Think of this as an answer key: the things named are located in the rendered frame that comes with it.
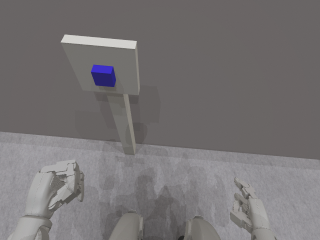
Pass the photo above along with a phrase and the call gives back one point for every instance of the left robot hand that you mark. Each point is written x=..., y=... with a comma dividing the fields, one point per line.
x=62, y=179

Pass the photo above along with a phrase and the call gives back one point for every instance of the robot left thigh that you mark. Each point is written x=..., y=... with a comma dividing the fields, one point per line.
x=129, y=227

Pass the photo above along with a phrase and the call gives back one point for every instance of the robot right thigh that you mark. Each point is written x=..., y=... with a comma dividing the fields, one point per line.
x=199, y=229

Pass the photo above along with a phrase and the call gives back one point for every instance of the robot thigh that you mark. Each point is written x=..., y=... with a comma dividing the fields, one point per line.
x=199, y=229
x=129, y=227

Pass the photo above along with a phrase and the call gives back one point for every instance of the button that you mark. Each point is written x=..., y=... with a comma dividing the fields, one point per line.
x=103, y=75

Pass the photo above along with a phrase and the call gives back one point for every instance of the panel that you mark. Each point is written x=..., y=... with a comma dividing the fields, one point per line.
x=83, y=52

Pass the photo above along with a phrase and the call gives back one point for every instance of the right robot hand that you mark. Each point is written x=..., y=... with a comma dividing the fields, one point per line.
x=253, y=214

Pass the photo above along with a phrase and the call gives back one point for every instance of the left robot forearm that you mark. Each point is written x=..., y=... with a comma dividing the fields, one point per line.
x=30, y=227

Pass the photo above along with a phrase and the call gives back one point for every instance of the right robot forearm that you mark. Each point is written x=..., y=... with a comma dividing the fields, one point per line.
x=263, y=234

